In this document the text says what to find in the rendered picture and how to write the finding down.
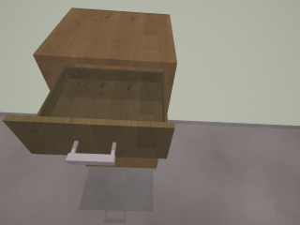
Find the handle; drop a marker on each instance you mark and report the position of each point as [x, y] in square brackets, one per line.
[91, 159]

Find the cabinet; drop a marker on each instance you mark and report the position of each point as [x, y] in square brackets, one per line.
[111, 39]

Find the drawer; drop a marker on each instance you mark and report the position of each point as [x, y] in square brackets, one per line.
[98, 107]

